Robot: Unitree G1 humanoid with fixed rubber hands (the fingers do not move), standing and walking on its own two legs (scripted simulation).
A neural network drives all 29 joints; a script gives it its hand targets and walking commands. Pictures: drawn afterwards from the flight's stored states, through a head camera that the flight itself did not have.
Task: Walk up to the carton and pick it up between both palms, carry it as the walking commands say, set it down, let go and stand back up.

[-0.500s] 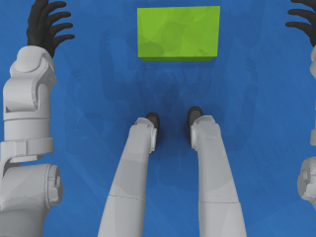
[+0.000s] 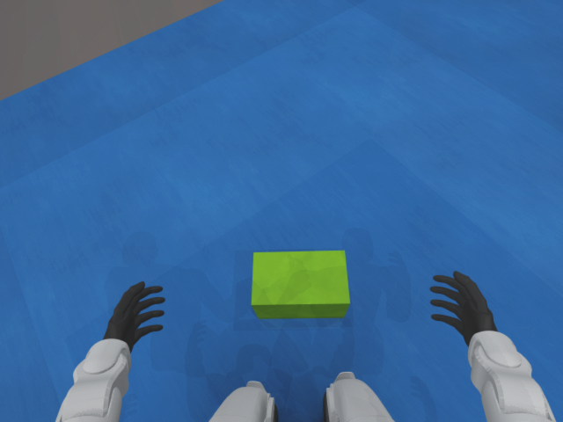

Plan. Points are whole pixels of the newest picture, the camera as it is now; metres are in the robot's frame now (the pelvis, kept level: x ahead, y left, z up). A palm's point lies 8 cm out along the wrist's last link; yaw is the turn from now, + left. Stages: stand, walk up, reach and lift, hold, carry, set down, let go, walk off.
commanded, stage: let go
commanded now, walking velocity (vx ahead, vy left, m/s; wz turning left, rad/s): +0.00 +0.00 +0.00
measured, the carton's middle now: (299, 285) +0.49 +0.01 -0.64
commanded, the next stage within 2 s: stand in 0.60 s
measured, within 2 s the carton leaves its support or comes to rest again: neither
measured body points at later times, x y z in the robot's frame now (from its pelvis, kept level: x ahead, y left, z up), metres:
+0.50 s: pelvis +0.04 +0.00 +0.03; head +0.07 -0.01 +0.48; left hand +0.21 +0.26 -0.04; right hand +0.23 -0.24 -0.04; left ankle +0.02 +0.12 -0.70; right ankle +0.06 -0.10 -0.70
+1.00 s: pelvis +0.02 +0.01 +0.03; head -0.05 +0.00 +0.47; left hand +0.17 +0.28 -0.03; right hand +0.19 -0.25 -0.03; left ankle +0.02 +0.12 -0.70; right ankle +0.06 -0.10 -0.70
